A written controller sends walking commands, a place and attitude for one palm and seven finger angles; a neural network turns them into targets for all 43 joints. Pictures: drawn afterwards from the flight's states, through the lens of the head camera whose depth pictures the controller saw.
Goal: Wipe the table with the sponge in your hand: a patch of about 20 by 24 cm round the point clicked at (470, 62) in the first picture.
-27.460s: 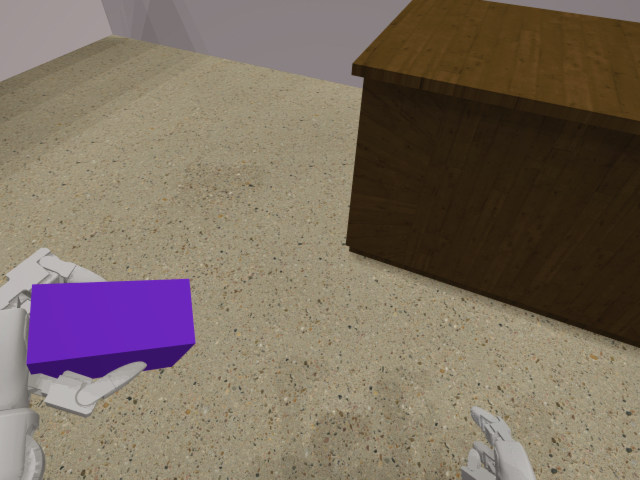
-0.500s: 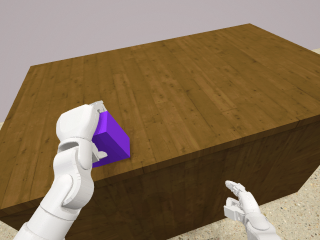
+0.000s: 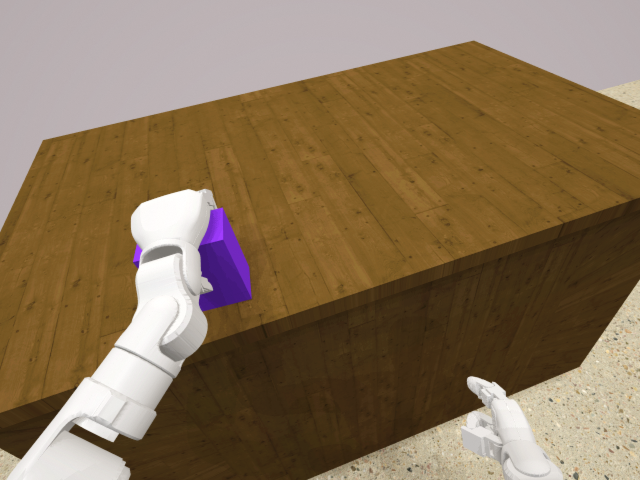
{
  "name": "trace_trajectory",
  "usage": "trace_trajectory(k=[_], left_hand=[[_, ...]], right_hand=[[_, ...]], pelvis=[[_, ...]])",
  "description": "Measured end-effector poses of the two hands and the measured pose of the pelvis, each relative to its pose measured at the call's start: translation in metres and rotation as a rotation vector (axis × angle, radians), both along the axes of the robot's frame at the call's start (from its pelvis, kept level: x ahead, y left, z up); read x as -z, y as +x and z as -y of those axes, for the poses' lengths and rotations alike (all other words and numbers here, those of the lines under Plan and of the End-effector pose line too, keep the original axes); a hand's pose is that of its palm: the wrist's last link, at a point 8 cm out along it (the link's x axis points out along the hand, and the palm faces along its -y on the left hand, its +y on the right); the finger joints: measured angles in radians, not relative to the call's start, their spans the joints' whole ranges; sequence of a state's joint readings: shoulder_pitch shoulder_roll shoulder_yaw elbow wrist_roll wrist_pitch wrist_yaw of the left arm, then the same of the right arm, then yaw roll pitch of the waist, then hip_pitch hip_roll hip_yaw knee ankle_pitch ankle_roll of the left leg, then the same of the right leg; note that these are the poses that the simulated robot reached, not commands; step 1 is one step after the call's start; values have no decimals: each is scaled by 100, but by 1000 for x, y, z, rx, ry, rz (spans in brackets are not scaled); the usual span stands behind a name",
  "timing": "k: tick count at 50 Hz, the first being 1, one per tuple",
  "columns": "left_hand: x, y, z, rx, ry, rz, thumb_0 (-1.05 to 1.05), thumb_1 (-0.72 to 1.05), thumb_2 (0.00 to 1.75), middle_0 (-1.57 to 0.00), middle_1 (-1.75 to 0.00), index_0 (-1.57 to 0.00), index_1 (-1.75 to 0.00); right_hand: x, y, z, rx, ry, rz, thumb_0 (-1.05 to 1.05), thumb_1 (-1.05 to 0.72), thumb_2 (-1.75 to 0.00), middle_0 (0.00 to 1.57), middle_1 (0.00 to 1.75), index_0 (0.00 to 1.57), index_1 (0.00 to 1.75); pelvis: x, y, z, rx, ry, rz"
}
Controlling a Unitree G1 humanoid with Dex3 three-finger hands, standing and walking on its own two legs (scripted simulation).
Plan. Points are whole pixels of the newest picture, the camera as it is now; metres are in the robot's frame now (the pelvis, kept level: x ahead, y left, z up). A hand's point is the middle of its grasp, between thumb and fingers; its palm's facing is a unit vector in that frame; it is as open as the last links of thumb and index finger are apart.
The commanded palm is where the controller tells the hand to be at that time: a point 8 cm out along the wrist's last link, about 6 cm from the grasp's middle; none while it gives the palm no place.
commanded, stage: wipe forward along the third lane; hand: left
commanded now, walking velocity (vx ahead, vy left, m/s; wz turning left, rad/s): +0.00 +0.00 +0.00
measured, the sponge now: (203, 274) +0.34 +0.21 +0.10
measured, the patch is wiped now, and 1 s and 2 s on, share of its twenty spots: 0.75 0.80 1.00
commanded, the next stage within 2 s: wipe back along the third lane in 1.32 s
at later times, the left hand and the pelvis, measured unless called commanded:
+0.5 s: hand (188, 229) +0.38 +0.23 +0.15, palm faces +0.01 -0.03 -1.00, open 10.1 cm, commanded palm +0.36 +0.25 +0.18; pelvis +0.00 -0.01 +0.00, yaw +1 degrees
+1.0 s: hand (182, 205) +0.44 +0.27 +0.15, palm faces -0.06 +0.00 -1.00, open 10.1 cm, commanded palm +0.42 +0.28 +0.18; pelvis +0.01 +0.01 +0.00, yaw +0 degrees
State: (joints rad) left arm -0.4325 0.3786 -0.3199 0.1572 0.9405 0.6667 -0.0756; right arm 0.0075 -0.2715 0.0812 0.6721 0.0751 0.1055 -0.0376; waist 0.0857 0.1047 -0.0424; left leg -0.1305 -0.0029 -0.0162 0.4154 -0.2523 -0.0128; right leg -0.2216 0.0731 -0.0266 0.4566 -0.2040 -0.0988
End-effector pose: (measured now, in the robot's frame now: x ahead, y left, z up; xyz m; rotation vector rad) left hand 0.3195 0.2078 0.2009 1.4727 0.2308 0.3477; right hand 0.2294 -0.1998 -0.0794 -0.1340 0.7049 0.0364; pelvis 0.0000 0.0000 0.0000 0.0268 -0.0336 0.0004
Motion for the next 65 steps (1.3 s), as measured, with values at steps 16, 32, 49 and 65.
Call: trace_trajectory(k=[16, 32, 49, 65], left_hand=[[3, 29, -12, -18, 24, -55, -2, -51, 105, -71, -132, -75, -133], [1, 62, -29, -30, 42, -106, -1, -52, 105, -72, -132, -76, -132], [0, 101, -51, -7, 65, -152, 0, -53, 106, -73, -132, -77, -132], [0, 124, -68, -9, 60, -147, 0, -53, 106, -73, -131, -77, -132]], right_hand=[[18, -25, 32, 74, -52, -79, 2, -90, -90, 20, 30, 20, 30], [26, -51, 42, 131, -82, -142, 2, -90, -90, 20, 30, 20, 30], [44, -110, 52, 217, -126, -318, 2, -90, -90, 20, 30, 20, 30], [38, -101, 29, 219, -127, -319, 1, -90, -90, 20, 30, 20, 30]], pelvis=[[1, 5, 6, -9, 1, -37], [2, 3, 6, -10, -2, -75], [0, 8, -6, -7, -11, -124], [-2, 15, -26, -3, -21, -146]])
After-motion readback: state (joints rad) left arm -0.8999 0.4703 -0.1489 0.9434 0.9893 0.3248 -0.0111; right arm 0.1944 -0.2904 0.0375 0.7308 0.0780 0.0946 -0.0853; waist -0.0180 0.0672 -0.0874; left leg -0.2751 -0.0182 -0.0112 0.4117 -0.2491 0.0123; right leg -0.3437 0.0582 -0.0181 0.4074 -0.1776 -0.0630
